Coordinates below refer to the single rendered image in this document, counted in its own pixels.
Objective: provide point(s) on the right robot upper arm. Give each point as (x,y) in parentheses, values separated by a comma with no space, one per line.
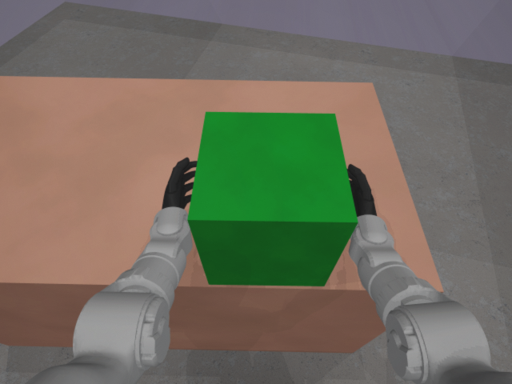
(439,343)

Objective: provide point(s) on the left robot forearm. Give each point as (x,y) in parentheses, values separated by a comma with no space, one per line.
(160,266)

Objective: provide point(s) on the left robot upper arm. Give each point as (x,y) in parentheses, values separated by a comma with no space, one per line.
(120,335)

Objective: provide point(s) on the right robot forearm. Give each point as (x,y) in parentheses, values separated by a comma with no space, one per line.
(383,273)

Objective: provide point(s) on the carton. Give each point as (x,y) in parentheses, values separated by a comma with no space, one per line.
(271,203)

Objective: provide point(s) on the pedestal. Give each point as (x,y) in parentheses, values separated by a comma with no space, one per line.
(84,165)

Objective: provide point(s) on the left robot hand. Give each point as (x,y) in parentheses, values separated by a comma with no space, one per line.
(176,190)

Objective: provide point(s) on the right robot hand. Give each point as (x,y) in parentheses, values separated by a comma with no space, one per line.
(361,191)

